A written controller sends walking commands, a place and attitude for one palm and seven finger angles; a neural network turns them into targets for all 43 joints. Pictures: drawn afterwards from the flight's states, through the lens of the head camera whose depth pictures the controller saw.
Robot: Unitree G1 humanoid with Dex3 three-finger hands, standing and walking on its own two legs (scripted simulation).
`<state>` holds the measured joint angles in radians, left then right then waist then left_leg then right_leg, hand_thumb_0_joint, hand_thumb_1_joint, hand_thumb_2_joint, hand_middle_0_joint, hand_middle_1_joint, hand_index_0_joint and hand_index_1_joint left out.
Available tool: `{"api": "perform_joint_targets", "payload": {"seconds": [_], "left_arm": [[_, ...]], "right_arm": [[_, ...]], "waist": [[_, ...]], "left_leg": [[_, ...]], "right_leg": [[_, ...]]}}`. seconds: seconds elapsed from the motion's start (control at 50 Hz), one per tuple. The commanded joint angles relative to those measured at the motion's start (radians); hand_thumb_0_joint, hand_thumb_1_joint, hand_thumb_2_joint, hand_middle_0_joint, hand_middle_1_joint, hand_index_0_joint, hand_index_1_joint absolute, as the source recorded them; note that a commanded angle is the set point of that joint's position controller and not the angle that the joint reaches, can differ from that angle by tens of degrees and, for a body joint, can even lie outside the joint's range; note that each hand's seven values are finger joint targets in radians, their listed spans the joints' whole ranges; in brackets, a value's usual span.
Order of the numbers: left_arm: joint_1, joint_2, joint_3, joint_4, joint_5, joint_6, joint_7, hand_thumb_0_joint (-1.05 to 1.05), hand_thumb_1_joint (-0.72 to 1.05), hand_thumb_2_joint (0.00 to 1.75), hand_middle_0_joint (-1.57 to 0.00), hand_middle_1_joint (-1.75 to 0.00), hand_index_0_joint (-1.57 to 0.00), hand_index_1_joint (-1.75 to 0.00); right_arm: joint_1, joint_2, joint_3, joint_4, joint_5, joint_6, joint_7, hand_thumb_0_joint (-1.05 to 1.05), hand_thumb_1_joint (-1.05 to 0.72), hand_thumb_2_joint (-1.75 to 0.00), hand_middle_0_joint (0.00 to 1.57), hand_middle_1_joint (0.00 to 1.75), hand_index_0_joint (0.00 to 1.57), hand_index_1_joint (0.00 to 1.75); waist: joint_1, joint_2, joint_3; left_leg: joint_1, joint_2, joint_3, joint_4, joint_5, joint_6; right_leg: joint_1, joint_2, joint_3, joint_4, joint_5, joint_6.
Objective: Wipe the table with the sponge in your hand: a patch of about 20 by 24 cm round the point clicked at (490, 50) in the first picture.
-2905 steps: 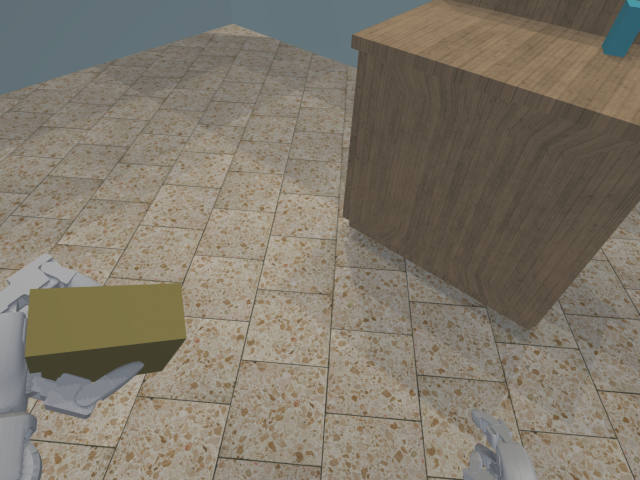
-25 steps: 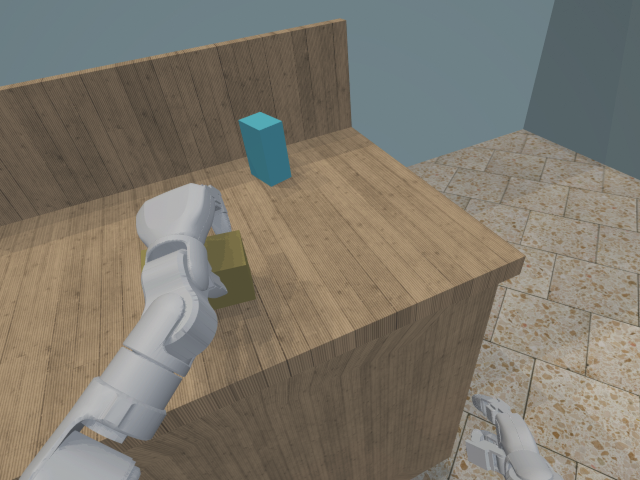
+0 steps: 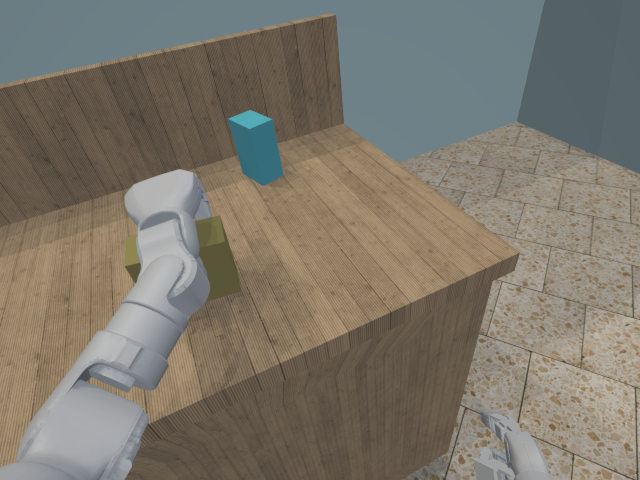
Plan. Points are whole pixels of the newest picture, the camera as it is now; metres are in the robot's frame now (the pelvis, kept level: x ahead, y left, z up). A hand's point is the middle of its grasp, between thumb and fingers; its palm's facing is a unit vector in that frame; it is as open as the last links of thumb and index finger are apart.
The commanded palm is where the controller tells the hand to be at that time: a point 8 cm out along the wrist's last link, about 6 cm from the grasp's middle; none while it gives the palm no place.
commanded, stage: wipe forward along the third lane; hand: left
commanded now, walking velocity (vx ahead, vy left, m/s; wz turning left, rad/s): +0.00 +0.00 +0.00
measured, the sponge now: (191, 276) +0.36 +0.21 +0.10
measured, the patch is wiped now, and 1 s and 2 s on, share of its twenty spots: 0.75 0.80 0.85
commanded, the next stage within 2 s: wipe back along the third lane in 1.30 s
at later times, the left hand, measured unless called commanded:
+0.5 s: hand (176, 216) +0.41 +0.22 +0.18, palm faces +0.01 -0.01 -1.00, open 9.7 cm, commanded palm +0.38 +0.25 +0.21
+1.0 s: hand (171, 212) +0.42 +0.24 +0.18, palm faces +0.02 +0.00 -1.00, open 9.7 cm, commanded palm +0.40 +0.25 +0.21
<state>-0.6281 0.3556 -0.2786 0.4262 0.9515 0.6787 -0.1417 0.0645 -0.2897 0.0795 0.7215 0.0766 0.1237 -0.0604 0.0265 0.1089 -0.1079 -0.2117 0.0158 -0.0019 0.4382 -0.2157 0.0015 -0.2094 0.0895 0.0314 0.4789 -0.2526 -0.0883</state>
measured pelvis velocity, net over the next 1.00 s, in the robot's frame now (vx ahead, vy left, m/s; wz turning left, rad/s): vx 0.01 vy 0.01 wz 0.01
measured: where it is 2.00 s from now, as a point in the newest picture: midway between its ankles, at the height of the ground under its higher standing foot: outside the picture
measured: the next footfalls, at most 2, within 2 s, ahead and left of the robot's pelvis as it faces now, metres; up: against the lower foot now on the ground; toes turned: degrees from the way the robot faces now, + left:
none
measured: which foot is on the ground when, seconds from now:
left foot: down 0.00-1.00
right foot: down 0.00-1.00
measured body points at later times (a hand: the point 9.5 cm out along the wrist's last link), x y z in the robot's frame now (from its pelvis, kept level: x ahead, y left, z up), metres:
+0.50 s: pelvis +0.00 +0.00 +0.00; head -0.03 -0.05 +0.45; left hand +0.40 +0.22 +0.23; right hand +0.20 -0.23 -0.11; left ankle +0.01 +0.15 -0.74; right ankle +0.00 -0.06 -0.74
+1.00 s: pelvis +0.01 +0.01 +0.00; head -0.01 -0.03 +0.45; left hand +0.42 +0.23 +0.23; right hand +0.18 -0.22 -0.12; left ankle +0.01 +0.15 -0.74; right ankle +0.00 -0.06 -0.74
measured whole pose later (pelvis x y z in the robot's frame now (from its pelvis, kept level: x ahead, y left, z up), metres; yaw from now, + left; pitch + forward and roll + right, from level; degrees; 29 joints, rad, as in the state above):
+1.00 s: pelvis +0.01 +0.01 +0.00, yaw +1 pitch +3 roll +1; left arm -0.78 0.38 -0.23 0.70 0.98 0.49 -0.08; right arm 0.14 -0.29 0.06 0.72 0.08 0.10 -0.06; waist 0.02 0.09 -0.12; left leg -0.25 0.00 -0.01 0.42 -0.21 0.00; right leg -0.24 0.07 0.03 0.45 -0.25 -0.07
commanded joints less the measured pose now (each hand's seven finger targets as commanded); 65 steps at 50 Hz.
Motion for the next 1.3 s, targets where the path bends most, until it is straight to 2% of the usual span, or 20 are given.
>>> {"api": "perform_joint_targets", "payload": {"seconds": [0.0,0.12,0.2,0.24,0.28,0.34,0.44,0.5,0.58,0.68,0.72,0.78,0.8,0.86,0.94,1.08,1.1,1.18,1.22,1.28], "left_arm": [[-0.243,0.291,0.075,0.041,0.089,-0.028,0.053,0.00,0.10,1.30,-1.20,-1.60,-1.20,-1.60],[-0.248,0.254,0.071,0.054,0.091,-0.068,0.068,0.00,0.10,1.30,-1.20,-1.60,-1.20,-1.60],[-0.279,0.291,0.098,0.066,0.075,-0.077,0.079,0.00,0.10,1.30,-1.20,-1.60,-1.20,-1.60],[-0.325,0.272,0.076,0.095,0.083,-0.073,0.084,0.00,0.10,1.30,-1.20,-1.60,-1.20,-1.60],[-0.374,0.293,0.083,0.126,0.093,-0.079,0.086,0.00,0.10,1.30,-1.20,-1.60,-1.20,-1.60],[-0.396,0.280,0.070,0.171,0.104,-0.083,0.087,0.00,0.10,1.30,-1.20,-1.60,-1.20,-1.60],[-0.464,0.313,0.085,0.231,0.091,-0.110,0.080,0.00,0.10,1.30,-1.20,-1.60,-1.20,-1.60],[-0.445,0.334,0.109,0.239,0.094,-0.140,0.078,0.00,0.10,1.30,-1.20,-1.60,-1.20,-1.60],[-0.505,0.311,0.088,0.276,0.108,-0.177,0.075,0.00,0.10,1.30,-1.20,-1.60,-1.20,-1.60],[-0.496,0.306,0.102,0.276,0.099,-0.214,0.088,0.00,0.10,1.30,-1.20,-1.60,-1.20,-1.60],[-0.453,0.321,0.121,0.279,0.095,-0.213,0.096,0.00,0.10,1.30,-1.20,-1.60,-1.20,-1.60],[-0.460,0.272,0.097,0.236,0.079,-0.216,0.099,0.00,0.10,1.30,-1.20,-1.60,-1.20,-1.60],[-0.446,0.303,0.119,0.252,0.082,-0.212,0.105,0.00,0.10,1.30,-1.20,-1.60,-1.20,-1.60],[-0.414,0.270,0.104,0.224,0.080,-0.195,0.113,0.00,0.10,1.30,-1.20,-1.60,-1.20,-1.60],[-0.451,0.287,0.107,0.245,0.078,-0.170,0.117,0.00,0.10,1.30,-1.20,-1.60,-1.20,-1.60],[-0.495,0.248,0.075,0.227,0.078,-0.140,0.113,0.00,0.10,1.30,-1.20,-1.60,-1.20,-1.60],[-0.484,0.280,0.095,0.241,0.080,-0.135,0.115,0.00,0.10,1.30,-1.20,-1.60,-1.20,-1.60],[-0.490,0.258,0.086,0.243,0.078,-0.134,0.109,0.00,0.10,1.30,-1.20,-1.60,-1.20,-1.60],[-0.505,0.286,0.092,0.256,0.090,-0.130,0.108,0.00,0.10,1.30,-1.20,-1.60,-1.20,-1.60],[-0.525,0.238,0.061,0.251,0.093,-0.136,0.101,0.00,0.10,1.30,-1.20,-1.60,-1.20,-1.60]], "right_arm": [[-0.212,-0.083,-0.034,-0.169,-0.006,-0.067,-0.008,0.00,-0.90,-0.90,0.20,0.30,0.20,0.30],[-0.190,-0.079,-0.039,-0.173,-0.007,-0.069,-0.002,0.00,-0.90,-0.90,0.20,0.30,0.20,0.30],[-0.184,-0.083,-0.042,-0.167,-0.009,-0.073,-0.007,0.00,-0.90,-0.90,0.20,0.30,0.20,0.30],[-0.178,-0.082,-0.040,-0.157,-0.007,-0.075,-0.010,0.00,-0.90,-0.90,0.20,0.30,0.20,0.30],[-0.176,-0.083,-0.040,-0.152,-0.004,-0.081,-0.011,0.00,-0.90,-0.90,0.20,0.30,0.20,0.30],[-0.161,-0.083,-0.039,-0.145,-0.006,-0.081,-0.015,0.00,-0.90,-0.90,0.20,0.30,0.20,0.30],[-0.135,-0.084,-0.039,-0.142,-0.005,-0.084,-0.021,0.00,-0.90,-0.90,0.20,0.30,0.20,0.30],[-0.121,-0.088,-0.043,-0.154,-0.008,-0.085,-0.022,0.00,-0.90,-0.90,0.20,0.30,0.20,0.30],[-0.102,-0.084,-0.045,-0.155,-0.005,-0.087,-0.023,0.00,-0.90,-0.90,0.20,0.30,0.20,0.30],[-0.081,-0.084,-0.053,-0.161,-0.006,-0.087,-0.020,0.00,-0.90,-0.90,0.20,0.30,0.20,0.30],[-0.074,-0.089,-0.055,-0.159,-0.007,-0.084,-0.018,0.00,-0.90,-0.90,0.20,0.30,0.20,0.30],[-0.085,-0.081,-0.056,-0.173,-0.004,-0.086,-0.013,0.00,-0.90,-0.90,0.20,0.30,0.20,0.30],[-0.078,-0.091,-0.059,-0.163,-0.006,-0.084,-0.013,0.00,-0.90,-0.90,0.20,0.30,0.20,0.30],[-0.089,-0.086,-0.058,-0.166,-0.005,-0.080,-0.009,0.00,-0.90,-0.90,0.20,0.30,0.20,0.30],[-0.096,-0.089,-0.054,-0.152,-0.003,-0.080,-0.009,0.00,-0.90,-0.90,0.20,0.30,0.20,0.30],[-0.121,-0.078,-0.047,-0.167,-0.002,-0.076,-0.009,0.00,-0.90,-0.90,0.20,0.30,0.20,0.30],[-0.117,-0.084,-0.048,-0.160,-0.003,-0.072,-0.010,0.00,-0.90,-0.90,0.20,0.30,0.20,0.30],[-0.125,-0.077,-0.045,-0.169,-0.004,-0.071,-0.012,0.00,-0.90,-0.90,0.20,0.30,0.20,0.30],[-0.123,-0.085,-0.043,-0.160,-0.006,-0.063,-0.016,0.00,-0.90,-0.90,0.20,0.30,0.20,0.30],[-0.126,-0.076,-0.042,-0.171,-0.005,-0.065,-0.014,0.00,-0.90,-0.90,0.20,0.30,0.20,0.30]], "waist": [[0.025,-0.219,-0.059],[0.034,-0.200,-0.088],[0.029,-0.245,-0.096],[0.020,-0.232,-0.076],[0.011,-0.212,-0.058],[0.013,-0.207,-0.088],[0.001,-0.211,-0.113],[0.009,-0.211,-0.147],[-0.010,-0.212,-0.122],[-0.001,-0.194,-0.160],[0.010,-0.204,-0.179],[0.007,-0.223,-0.168],[0.008,-0.221,-0.156],[0.015,-0.219,-0.162],[0.005,-0.224,-0.125],[0.002,-0.199,-0.158],[0.003,-0.207,-0.153],[0.005,-0.220,-0.170],[0.000,-0.207,-0.163],[-0.005,-0.197,-0.147]], "left_leg": [[-0.018,-0.052,0.021,-0.016,0.056,0.045],[-0.013,-0.055,0.025,-0.022,0.077,0.045],[-0.015,-0.054,0.027,-0.023,0.067,0.048],[-0.015,-0.055,0.029,-0.022,0.060,0.048],[-0.012,-0.053,0.020,-0.030,0.054,0.046],[-0.016,-0.053,0.026,-0.031,0.058,0.048],[-0.037,-0.052,0.025,-0.029,0.045,0.050],[-0.038,-0.052,0.022,-0.029,0.068,0.053],[-0.043,-0.049,0.019,-0.032,0.060,0.055],[-0.034,-0.050,0.020,-0.026,0.094,0.058],[-0.041,-0.051,0.026,-0.021,0.099,0.058],[-0.028,-0.050,0.021,-0.029,0.113,0.061],[-0.031,-0.048,0.024,-0.030,0.102,0.061],[-0.020,-0.052,0.031,-0.025,0.121,0.061],[-0.022,-0.049,0.028,-0.037,0.104,0.060],[0.004,-0.050,0.028,-0.048,0.113,0.058],[0.001,-0.048,0.029,-0.049,0.098,0.056],[0.004,-0.049,0.028,-0.048,0.122,0.057],[-0.002,-0.048,0.031,-0.048,0.107,0.054],[0.006,-0.047,0.025,-0.053,0.113,0.054]], "right_leg": [[0.019,-0.090,0.125,-0.153,0.069,0.054],[0.029,-0.086,0.095,-0.132,0.126,0.050],[0.044,-0.091,0.109,-0.149,0.118,0.059],[0.016,-0.092,0.107,-0.158,0.101,0.058],[-0.005,-0.088,0.116,-0.170,0.076,0.052],[0.004,-0.090,0.090,-0.150,0.099,0.052],[0.023,-0.099,0.097,-0.149,0.104,0.060],[0.051,-0.097,0.087,-0.134,0.148,0.059],[0.016,-0.094,0.082,-0.144,0.141,0.058],[0.036,-0.093,0.075,-0.131,0.207,0.054],[0.060,-0.097,0.074,-0.121,0.228,0.057],[0.050,-0.093,0.062,-0.128,0.246,0.057],[0.041,-0.091,0.065,-0.128,0.227,0.058],[0.047,-0.094,0.062,-0.125,0.256,0.057],[0.022,-0.090,0.057,-0.135,0.215,0.057],[0.030,-0.089,0.041,-0.136,0.209,0.056],[0.027,-0.089,0.043,-0.136,0.185,0.056],[0.046,-0.090,0.040,-0.133,0.225,0.056],[0.036,-0.091,0.041,-0.130,0.200,0.054],[0.018,-0.087,0.030,-0.134,0.199,0.050]]}}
